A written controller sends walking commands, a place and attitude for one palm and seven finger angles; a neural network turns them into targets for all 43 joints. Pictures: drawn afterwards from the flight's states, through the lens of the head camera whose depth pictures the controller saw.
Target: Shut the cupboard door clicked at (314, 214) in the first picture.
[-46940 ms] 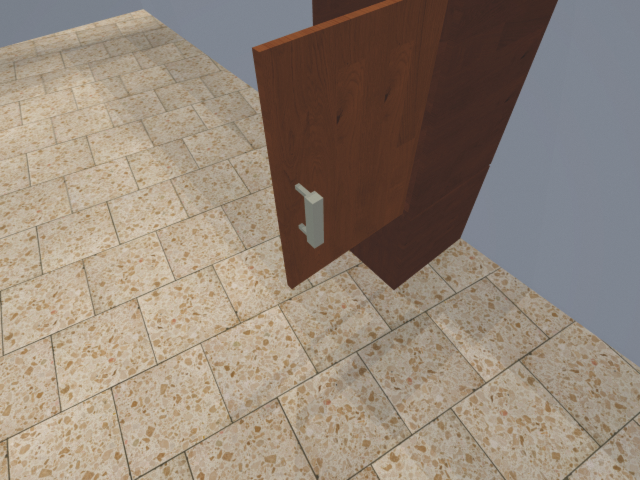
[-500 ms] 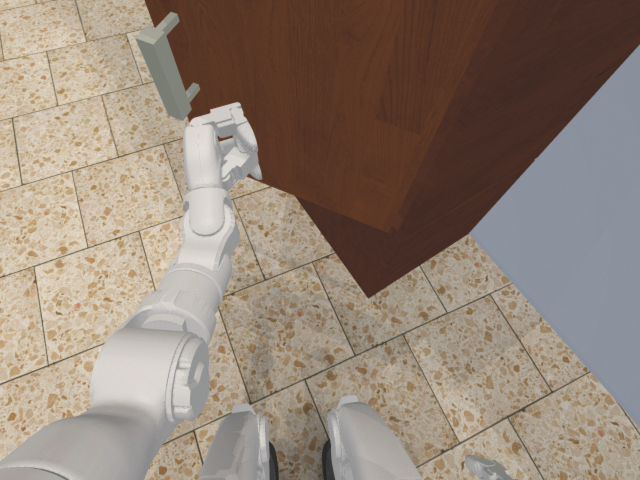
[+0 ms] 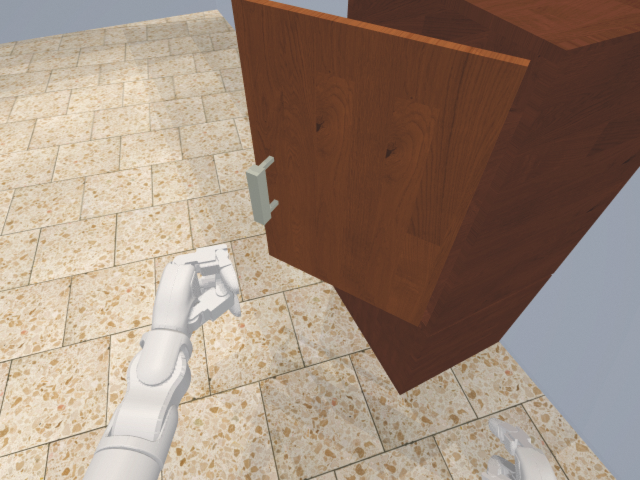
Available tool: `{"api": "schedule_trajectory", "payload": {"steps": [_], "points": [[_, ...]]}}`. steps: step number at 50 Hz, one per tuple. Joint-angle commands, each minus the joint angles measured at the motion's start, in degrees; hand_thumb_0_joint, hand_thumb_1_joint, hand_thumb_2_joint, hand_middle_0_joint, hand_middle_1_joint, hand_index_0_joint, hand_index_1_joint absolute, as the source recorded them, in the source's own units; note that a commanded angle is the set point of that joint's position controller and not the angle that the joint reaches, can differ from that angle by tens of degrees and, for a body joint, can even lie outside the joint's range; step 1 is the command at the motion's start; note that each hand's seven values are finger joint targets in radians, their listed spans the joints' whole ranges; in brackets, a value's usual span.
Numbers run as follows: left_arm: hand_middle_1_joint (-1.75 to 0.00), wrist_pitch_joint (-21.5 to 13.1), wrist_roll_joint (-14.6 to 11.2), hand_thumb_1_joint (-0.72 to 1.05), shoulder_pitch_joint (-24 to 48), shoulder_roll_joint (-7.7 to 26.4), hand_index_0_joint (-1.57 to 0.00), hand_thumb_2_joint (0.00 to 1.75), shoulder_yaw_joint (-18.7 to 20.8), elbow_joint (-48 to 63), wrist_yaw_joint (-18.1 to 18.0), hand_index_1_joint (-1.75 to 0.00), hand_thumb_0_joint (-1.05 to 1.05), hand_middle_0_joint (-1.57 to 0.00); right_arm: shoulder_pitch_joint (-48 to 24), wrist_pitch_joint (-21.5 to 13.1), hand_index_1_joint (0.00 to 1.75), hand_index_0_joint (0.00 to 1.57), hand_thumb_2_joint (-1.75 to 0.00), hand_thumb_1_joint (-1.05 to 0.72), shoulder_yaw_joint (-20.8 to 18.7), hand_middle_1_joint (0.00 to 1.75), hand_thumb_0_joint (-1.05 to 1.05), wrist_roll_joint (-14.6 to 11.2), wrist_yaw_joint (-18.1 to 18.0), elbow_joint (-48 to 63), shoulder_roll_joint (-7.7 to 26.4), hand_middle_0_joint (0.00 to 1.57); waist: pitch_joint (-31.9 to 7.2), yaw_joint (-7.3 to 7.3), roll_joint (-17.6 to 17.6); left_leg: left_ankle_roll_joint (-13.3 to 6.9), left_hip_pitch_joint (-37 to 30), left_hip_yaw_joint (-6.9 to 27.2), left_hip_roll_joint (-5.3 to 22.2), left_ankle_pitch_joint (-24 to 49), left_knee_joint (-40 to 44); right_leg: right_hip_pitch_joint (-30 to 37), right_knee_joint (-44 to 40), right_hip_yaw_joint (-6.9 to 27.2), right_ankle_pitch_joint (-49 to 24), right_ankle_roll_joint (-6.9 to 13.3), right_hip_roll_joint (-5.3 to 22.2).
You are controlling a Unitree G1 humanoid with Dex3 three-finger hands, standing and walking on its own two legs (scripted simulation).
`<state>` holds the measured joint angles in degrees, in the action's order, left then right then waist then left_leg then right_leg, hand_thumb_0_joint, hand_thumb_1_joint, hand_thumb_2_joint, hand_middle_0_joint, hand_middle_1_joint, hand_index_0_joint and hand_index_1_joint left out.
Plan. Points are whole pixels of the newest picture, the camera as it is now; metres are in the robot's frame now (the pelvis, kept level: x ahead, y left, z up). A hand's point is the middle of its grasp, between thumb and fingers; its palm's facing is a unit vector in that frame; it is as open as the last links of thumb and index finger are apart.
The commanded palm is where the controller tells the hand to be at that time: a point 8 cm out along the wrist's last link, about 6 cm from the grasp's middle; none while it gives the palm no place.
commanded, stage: draw the hand back to the body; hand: left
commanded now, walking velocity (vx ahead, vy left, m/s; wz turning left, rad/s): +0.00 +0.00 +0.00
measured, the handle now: (265, 189) +0.64 +0.12 -0.05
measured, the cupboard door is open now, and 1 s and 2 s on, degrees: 34 34 34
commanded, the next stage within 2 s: step back with the hand held close in 0.98 s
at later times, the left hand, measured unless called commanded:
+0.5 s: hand (23, 329) +0.23 +0.27 +0.17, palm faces +0.36 -0.86 -0.37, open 5.3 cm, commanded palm +0.17 +0.31 +0.19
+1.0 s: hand out of the picture +0.20 +0.26 +0.20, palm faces +0.45 -0.80 -0.40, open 7.4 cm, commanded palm +0.14 +0.31 +0.21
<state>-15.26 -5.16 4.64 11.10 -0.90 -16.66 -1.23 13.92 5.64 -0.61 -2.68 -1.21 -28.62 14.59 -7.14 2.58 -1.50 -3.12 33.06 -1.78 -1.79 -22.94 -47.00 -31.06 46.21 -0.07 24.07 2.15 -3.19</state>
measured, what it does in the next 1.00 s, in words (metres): stands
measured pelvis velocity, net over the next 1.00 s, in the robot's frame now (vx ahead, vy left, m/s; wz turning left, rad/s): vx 0.01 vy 0.00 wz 0.03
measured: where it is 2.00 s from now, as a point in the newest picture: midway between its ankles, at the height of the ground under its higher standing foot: outside the picture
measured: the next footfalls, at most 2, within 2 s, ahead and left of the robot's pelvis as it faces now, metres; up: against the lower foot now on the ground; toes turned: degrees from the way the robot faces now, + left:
none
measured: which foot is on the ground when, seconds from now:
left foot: down 0.00-1.00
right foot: down 0.00-1.00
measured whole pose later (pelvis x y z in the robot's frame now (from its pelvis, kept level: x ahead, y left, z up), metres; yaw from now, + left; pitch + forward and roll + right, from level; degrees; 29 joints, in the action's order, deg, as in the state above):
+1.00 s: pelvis +0.01 +0.00 +0.04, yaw +2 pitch -3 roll -1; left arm -4.2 -4.9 -27.4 21.0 18.9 23.0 -5.8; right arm 12.0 -4.2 1.8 -1.2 -3.9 -35.4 13.4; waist -2.1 -3.0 -3.6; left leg -3.0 8.4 0.1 -2.9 -14.6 -25.6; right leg -5.4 23.4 -0.8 15.5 1.8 -2.2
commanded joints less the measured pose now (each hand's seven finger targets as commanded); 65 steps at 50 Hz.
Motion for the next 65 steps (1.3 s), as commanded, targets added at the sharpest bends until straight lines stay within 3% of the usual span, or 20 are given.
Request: {"api": "schedule_trajectory", "payload": {"steps": [1, 4, 8, 10, 16, 18, 22, 30, 33, 38, 39, 43, 46, 50, 55, 56, 57, 59, 61, 65], "points": [[-1.17, 2.05, 0.38, 0.9, 9.61, 9.79, -1.0, 0.9, 4.38, 21.08, -2.2, -1.17, 0.0, -1.0, -6.17, -0.79, 0.3, 0.2, -0.9, -0.9, -0.3, 0.3, 0.0, -0.74, -2.48, 9.89, 3.82, 0.2, -8.08, -1.98, 1.84, 1.01, -12.68, 2.77, 1.9, 11.86, 12.48, 11.56, -12.76, 2.05, -16.3, -0.85, 2.7], [-1.08, 4.6, 0.56, 0.9, 9.3, 10.16, -0.92, 0.9, 4.33, 25.18, -2.72, -1.08, 0.0, -0.92, -7.78, -1.47, 0.3, 0.2, -0.9, -0.9, 0.28, 0.3, 0.0, -0.79, -3.78, 9.59, 3.83, 0.2, -4.48, -1.56, 1.32, 0.79, -17.53, 3.21, 2.26, 12.8, 15.47, 12.31, -16.18, 1.48, -16.08, -0.68, 2.5], [-0.96, 7.73, 0.61, 0.9, 1.64, 9.78, -0.81, 0.9, 4.66, 30.35, -2.89, -0.96, 0.0, -0.81, -8.07, -3.19, 0.3, 0.2, -0.9, -0.9, 1.06, 0.3, 0.0, -0.34, -3.93, 8.87, 3.91, 0.2, -5.59, -2.49, -2.23, 1.41, -24.7, 4.47, 2.81, 19.15, 18.39, 16.05, -18.37, 0.13, -19.57, -0.17, 2.43], [-0.9, 8.81, 0.64, 0.9, -2.7, 9.99, -0.75, 0.9, 5.69, 33.53, -3.09, -0.9, 0.0, -0.75, -8.37, -3.83, 0.3, 0.2, -0.9, -0.9, 1.5, 0.3, 0.0, -0.13, -3.7, 8.79, 3.61, 0.2, -5.13, -2.87, -1.6, 2.04, -26.63, 5.09, 3.22, 22.25, 19.76, 17.68, -19.26, -0.6, -20.71, -0.23, 2.47], [-0.72, 10.48, 0.52, 0.9, -12.37, 14.51, -0.58, 0.9, 13.38, 41.04, -3.71, -0.72, 0.0, -0.58, -9.53, -5.42, 0.3, 0.2, -0.9, -0.9, 1.98, 0.3, 0.0, 0.7, -3.01, 7.82, 3.5, 0.2, -1.44, -4.36, -1.68, 3.38, -27.58, 5.45, 3.82, 26.53, 23.4, 21.63, -22.59, -1.41, -22.1, -0.27, 2.65], [-0.66, 10.66, 0.5, 0.9, -15.02, 17.88, -0.53, 0.9, 17.74, 42.95, -4.06, -0.66, 0.0, -0.53, -9.62, -5.97, 0.3, 0.2, -0.9, -0.9, 1.74, 0.3, 0.0, 1.01, -2.98, 7.29, 3.81, 0.2, -1.79, -5.01, -0.91, 3.47, -27.55, 5.11, 3.81, 28.79, 23.68, 23.64, -23.34, -1.36, -23.68, -0.23, 2.67], [-0.54, 10.3, 0.61, 0.9, -18.26, 18.62, -0.42, 0.9, 20.73, 49.63, -4.53, -0.54, 0.0, -0.42, -9.85, -7.6, 0.3, 0.2, -0.9, -0.9, 1.64, 0.3, 0.0, 1.12, -2.45, 6.76, 3.24, 0.2, -2.69, -5.4, -5.0, 4.44, -29.57, 5.43, 4.08, 32.67, 24.12, 24.6, -23.8, -1.57, -24.02, -0.36, 2.78], [-0.3, 9.28, -0.2, 0.9, -28.69, 22.83, -0.2, 0.9, 30.22, 52.17, -5.3, -0.3, 0.0, -0.2, -9.84, -10.0, 0.3, 0.2, -0.9, -0.9, 0.32, 0.3, 0.0, 1.03, -1.78, 4.91, 3.99, 0.2, 0.21, -6.41, -2.23, 3.99, -26.74, 4.55, 3.81, 28.34, 24.88, 25.16, -25.14, -1.62, -22.37, -0.58, 2.81], [-0.3, 9.58, 0.12, 0.9, -28.02, 17.22, -0.2, 0.9, 25.06, 47.3, -4.77, -0.3, 0.0, -0.2, -9.4, -10.35, 0.3, 0.2, -0.9, -0.9, -0.14, 0.3, 0.0, 1.06, -1.76, 3.84, 4.85, 0.2, 5.67, -4.97, -0.13, 3.56, -25.42, 4.67, 3.79, 22.16, 25.95, 21.53, -26.26, -1.71, -17.98, -0.75, 2.93], [-0.3, 8.59, 0.58, 0.9, -24.16, 19.76, -0.2, 0.9, 26.06, 47.74, -5.44, -0.3, 0.0, -0.2, -9.56, -11.1, 0.3, 0.2, -0.9, -0.9, -0.49, 0.3, 0.0, 1.31, -2.66, 3.4, 5.42, 0.2, 3.86, -5.38, 0.47, 2.06, -25.49, 4.53, 3.1, 15.87, 26.47, 22.0, -26.61, -0.95, -14.01, -0.9, 3.24], [-0.3, 8.05, 0.69, 0.9, -23.02, 20.01, -0.2, 0.9, 25.99, 50.68, -5.47, -0.3, 0.0, -0.2, -10.02, -11.5, 0.3, 0.2, -0.9, -0.9, -0.49, 0.3, 0.0, 1.19, -2.73, 3.81, 5.07, 0.2, 1.21, -5.61, -1.74, 1.84, -26.47, 4.2, 2.9, 17.03, 26.17, 23.25, -26.15, -0.57, -14.98, -0.82, 3.39], [-0.3, 7.21, 0.65, 0.9, -24.57, 23.62, -0.2, 0.9, 29.07, 53.98, -6.26, -0.3, 0.0, -0.2, -10.27, -13.07, 0.3, 0.2, -0.9, -0.9, 0.01, 0.3, 0.0, 1.44, -3.05, 3.35, 4.69, 0.2, -1.33, -6.68, -4.34, 2.04, -26.19, 3.99, 2.53, 19.86, 25.39, 25.77, -25.75, -0.4, -17.72, -0.53, 3.41], [-0.3, 7.28, 0.52, 0.9, -26.14, 22.11, -0.2, 0.9, 28.48, 52.93, -6.2, -0.3, 0.0, -0.2, -10.66, -13.55, 0.3, 0.2, -0.9, -0.9, 0.42, 0.3, 0.0, 1.32, -3.01, 3.0, 3.79, 0.2, 2.54, -6.5, -5.49, 2.15, -25.14, 3.35, 2.31, 20.2, 25.29, 24.19, -26.04, -0.51, -18.41, -0.52, 3.39], [-0.3, 7.79, -0.05, 0.9, -27.68, 20.56, -0.2, 0.9, 28.35, 47.86, -5.47, -0.3, 0.0, -0.2, -10.31, -12.83, 0.3, 0.2, -0.9, -0.9, 0.21, 0.3, 0.0, 1.27, -2.76, 2.54, 3.88, 0.2, 6.75, -6.28, -1.7, 2.0, -23.65, 3.07, 2.62, 19.53, 25.57, 22.79, -26.77, -0.35, -17.97, -0.69, 3.27], [-0.3, 7.68, -0.29, 0.9, -27.4, 19.14, -0.2, 0.9, 27.09, 46.54, -4.7, -0.3, 0.0, -0.2, -10.34, -12.08, 0.3, 0.2, -0.9, -0.9, -0.3, 0.3, 0.0, 1.12, -2.51, 2.94, 4.23, 0.2, 5.63, -5.95, -0.12, 1.39, -24.82, 2.63, 2.8, 17.92, 25.49, 22.21, -27.27, 0.09, -16.17, -1.14, 3.51], [-0.3, 5.03, 0.18, 0.9, -22.39, 25.19, -0.2, 0.9, 32.8, 49.53, -5.3, -0.3, 0.0, -0.2, -9.89, -11.07, 0.3, 0.2, -0.9, -0.9, -1.17, 0.3, 0.0, 0.68, -2.58, 4.07, 6.3, 0.2, 6.15, -3.92, -0.62, -0.13, -21.85, 4.29, 3.49, 12.63, 21.84, 18.74, -30.78, 7.01, -15.47, -1.15, 7.37], [-0.3, 4.38, 0.23, 0.9, -25.93, 21.73, -0.2, 0.9, 29.87, 46.28, -5.17, -0.3, 0.0, -0.2, -9.9, -10.54, 0.3, 0.2, -0.9, -0.9, -1.17, 0.3, 0.0, 1.04, -2.72, 2.85, 5.75, 0.2, 5.53, -3.36, 1.66, -0.21, -22.89, 4.66, 2.97, 11.5, 19.51, 16.8, -32.13, 8.87, -14.24, -0.6, 9.28], [-0.3, 3.46, 0.82, 0.9, -25.84, 21.57, -0.2, 0.9, 28.81, 48.53, -5.3, -0.3, 0.0, -0.2, -10.33, -9.94, 0.3, 0.2, -0.9, -0.9, -1.3, 0.3, 0.0, 1.25, -2.66, 2.84, 5.51, 0.2, 4.83, -3.18, 2.87, 0.15, -22.41, 4.87, 2.88, 12.02, 17.78, 16.26, -31.87, 9.81, -16.12, 0.33, 11.37], [-0.3, 2.69, 0.92, 0.9, -27.79, 21.49, -0.2, 0.9, 28.78, 49.62, -5.68, -0.3, 0.0, -0.2, -9.68, -9.43, 0.3, 0.2, -0.9, -0.9, -1.71, 0.3, 0.0, 1.24, -2.81, 2.87, 5.62, 0.2, 1.75, -3.0, 0.5, 0.35, -23.04, 4.79, 3.4, 14.9, 18.06, 17.79, -29.18, 8.94, -20.38, 0.84, 11.79], [-0.3, 2.4, 0.69, 0.9, -30.87, 23.78, -0.2, 0.9, 31.16, 52.94, -6.34, -0.3, 0.0, -0.2, -9.88, -8.07, 0.3, 0.2, -0.9, -0.9, -2.07, 0.3, 0.0, 1.25, -3.57, 4.37, 6.06, 0.2, -3.87, -3.19, -3.11, 0.64, -24.29, 5.34, 5.56, 30.28, 20.36, 22.84, -21.21, 4.6, -34.98, -0.88, 8.77]]}}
